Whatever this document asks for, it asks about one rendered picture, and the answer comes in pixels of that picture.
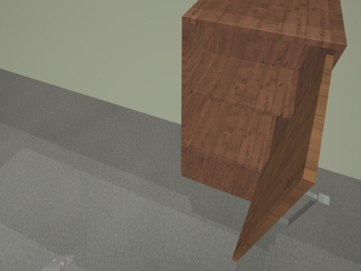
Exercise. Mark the left robot hand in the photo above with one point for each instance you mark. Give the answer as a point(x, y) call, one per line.
point(59, 263)

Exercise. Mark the handle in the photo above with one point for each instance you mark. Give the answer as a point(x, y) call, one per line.
point(317, 203)

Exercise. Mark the cupboard door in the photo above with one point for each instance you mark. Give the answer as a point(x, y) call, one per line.
point(292, 167)

